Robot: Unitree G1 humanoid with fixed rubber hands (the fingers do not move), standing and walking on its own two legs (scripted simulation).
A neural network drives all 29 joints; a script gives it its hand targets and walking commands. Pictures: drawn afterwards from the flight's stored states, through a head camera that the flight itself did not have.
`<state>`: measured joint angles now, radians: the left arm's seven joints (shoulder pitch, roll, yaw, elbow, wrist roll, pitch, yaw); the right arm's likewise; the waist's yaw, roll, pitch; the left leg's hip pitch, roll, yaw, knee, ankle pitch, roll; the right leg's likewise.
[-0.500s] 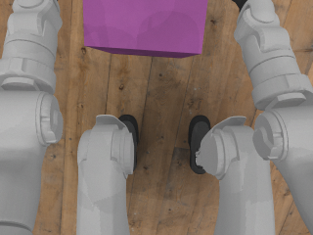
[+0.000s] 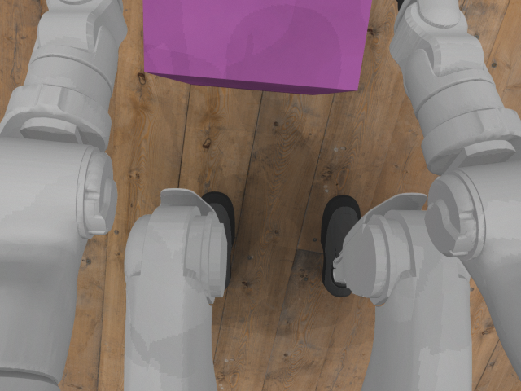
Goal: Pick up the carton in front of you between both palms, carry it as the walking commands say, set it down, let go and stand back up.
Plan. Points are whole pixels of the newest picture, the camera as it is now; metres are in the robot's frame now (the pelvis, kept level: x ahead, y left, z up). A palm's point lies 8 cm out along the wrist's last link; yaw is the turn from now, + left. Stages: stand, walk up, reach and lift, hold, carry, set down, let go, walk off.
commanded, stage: reach and lift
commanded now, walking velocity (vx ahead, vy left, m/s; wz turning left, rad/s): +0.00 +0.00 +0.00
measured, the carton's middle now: (258, 4) +0.54 +0.06 -0.25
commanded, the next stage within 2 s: none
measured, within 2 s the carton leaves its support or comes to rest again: leaves its support in 0.44 s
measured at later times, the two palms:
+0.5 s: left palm out of the picture +0.55 +0.20 -0.16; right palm out of the picture +0.55 -0.10 -0.16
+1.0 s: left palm out of the picture +0.49 +0.19 +0.04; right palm out of the picture +0.50 -0.11 +0.03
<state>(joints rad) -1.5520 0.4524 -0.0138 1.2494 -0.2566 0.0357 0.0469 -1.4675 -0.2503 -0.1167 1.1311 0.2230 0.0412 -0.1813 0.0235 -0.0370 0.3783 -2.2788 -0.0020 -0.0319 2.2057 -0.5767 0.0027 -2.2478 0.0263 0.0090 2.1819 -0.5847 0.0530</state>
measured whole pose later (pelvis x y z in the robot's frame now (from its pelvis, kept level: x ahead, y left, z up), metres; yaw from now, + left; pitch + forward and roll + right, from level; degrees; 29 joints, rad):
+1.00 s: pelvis +0.00 -0.02 +0.10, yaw +3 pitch +43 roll -2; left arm -1.15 0.11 0.42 0.82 0.20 0.35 0.00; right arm -1.09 0.04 -0.53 0.70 -0.19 0.35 -0.12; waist 0.02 -0.02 -0.11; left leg -2.09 -0.04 -0.07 1.83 -0.48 -0.04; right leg -2.06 0.07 0.03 1.83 -0.52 0.05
